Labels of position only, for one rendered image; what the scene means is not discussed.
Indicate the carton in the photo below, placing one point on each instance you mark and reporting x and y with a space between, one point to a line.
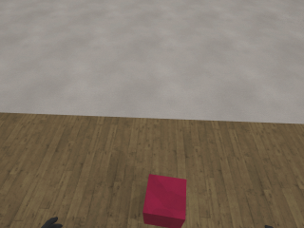
165 201

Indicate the left robot hand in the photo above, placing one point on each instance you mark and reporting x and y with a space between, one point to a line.
51 223

